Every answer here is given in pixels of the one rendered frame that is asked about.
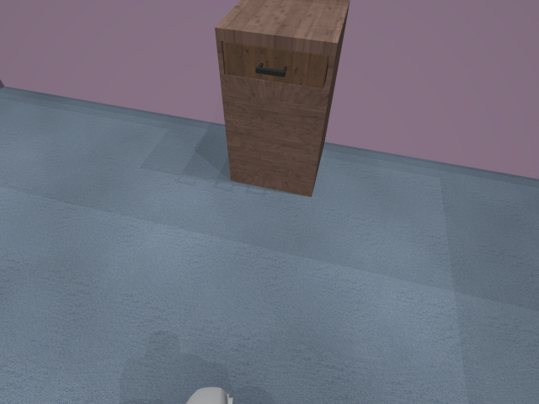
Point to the cabinet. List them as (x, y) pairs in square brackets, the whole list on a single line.
[(276, 131)]

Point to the drawer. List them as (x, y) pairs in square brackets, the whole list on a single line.
[(303, 68)]

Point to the robot left thigh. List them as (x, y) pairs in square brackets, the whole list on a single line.
[(210, 395)]

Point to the handle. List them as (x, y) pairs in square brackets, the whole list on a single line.
[(273, 72)]

